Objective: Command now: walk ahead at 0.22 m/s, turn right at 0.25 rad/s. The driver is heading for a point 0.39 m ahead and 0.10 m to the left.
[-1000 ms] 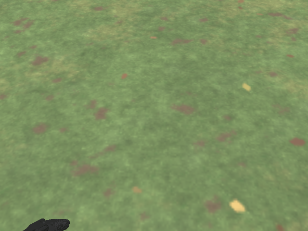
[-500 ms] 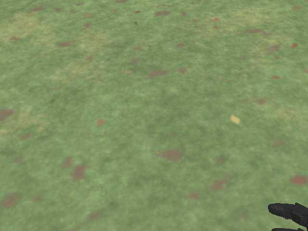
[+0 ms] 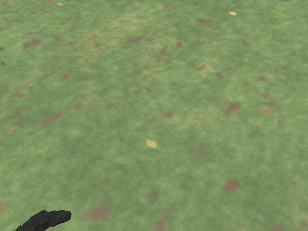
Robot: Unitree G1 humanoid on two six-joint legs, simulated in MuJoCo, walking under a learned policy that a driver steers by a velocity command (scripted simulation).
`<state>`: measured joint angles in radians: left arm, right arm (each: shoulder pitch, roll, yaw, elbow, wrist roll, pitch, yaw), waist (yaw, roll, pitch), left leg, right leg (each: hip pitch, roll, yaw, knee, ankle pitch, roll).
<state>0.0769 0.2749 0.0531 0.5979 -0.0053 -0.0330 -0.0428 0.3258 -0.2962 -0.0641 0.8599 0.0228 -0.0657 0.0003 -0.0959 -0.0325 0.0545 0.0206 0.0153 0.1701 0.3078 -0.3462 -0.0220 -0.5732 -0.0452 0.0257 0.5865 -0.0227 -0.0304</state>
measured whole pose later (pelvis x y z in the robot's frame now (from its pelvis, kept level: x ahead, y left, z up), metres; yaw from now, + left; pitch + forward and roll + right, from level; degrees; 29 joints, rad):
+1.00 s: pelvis +0.15 +0.01 +0.00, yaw -2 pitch -2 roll +0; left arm 0.16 0.24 0.05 1.03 -0.01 0.02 0.03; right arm 0.20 -0.25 -0.02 1.01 0.01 0.00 -0.02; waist -0.01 0.00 0.02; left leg -0.16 0.01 0.01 0.52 -0.34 0.01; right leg -0.23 0.00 0.02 0.55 -0.32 -0.01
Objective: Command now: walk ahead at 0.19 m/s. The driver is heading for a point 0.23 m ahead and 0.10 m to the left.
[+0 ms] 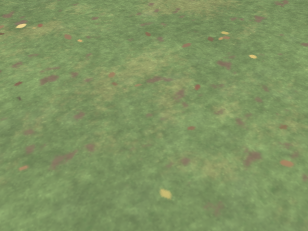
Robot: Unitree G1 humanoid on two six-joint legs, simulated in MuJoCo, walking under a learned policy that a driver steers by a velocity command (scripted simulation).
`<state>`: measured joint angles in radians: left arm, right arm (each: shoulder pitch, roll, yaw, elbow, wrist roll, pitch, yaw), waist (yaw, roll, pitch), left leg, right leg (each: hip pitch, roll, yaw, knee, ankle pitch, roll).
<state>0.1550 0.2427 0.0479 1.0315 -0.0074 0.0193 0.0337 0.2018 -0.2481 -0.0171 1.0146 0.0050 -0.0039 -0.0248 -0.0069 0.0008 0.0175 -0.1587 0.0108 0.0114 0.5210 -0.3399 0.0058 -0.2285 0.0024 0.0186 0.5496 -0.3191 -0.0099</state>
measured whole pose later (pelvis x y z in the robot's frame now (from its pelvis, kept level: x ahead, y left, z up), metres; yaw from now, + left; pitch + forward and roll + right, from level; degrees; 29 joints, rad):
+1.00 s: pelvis +0.05 +0.00 +0.01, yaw +1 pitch -2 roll +0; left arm 0.20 0.21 0.02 1.14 0.00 0.01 0.04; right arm 0.16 -0.21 -0.04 1.11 0.00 0.01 -0.04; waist 0.00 0.00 0.04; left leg -0.18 0.00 0.01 0.46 -0.25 0.01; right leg -0.11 0.00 -0.02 0.44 -0.30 0.00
